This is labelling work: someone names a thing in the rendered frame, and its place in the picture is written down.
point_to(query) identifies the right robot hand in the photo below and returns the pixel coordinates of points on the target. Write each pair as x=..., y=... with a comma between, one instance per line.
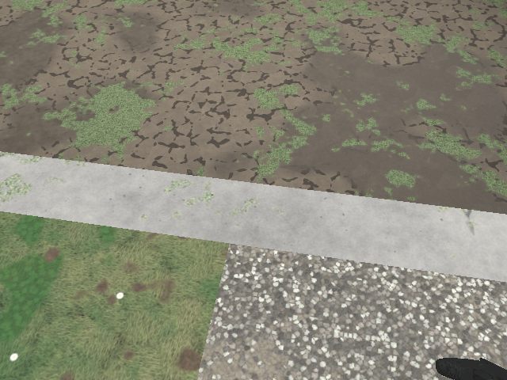
x=469, y=369

